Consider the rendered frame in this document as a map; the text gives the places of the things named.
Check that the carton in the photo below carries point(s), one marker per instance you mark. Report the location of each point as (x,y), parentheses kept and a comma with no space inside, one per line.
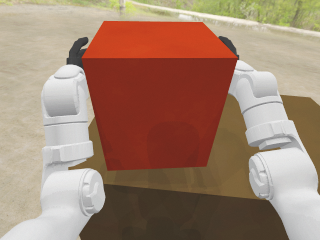
(158,89)

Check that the right robot forearm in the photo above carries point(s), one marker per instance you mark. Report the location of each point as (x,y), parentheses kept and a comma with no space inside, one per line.
(262,108)

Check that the left robot upper arm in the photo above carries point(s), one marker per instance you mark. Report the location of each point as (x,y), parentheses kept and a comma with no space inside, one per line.
(68,200)

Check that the left robot forearm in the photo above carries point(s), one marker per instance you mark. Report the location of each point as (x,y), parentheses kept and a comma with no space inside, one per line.
(65,117)

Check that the left robot hand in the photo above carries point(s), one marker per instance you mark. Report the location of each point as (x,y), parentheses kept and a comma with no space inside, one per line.
(75,54)

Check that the right robot hand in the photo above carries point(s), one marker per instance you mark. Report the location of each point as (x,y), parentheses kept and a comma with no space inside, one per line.
(229,44)

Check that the right robot upper arm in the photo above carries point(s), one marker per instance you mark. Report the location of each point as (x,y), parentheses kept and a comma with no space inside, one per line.
(286,178)

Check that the pedestal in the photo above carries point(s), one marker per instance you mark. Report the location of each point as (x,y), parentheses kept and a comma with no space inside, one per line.
(213,202)

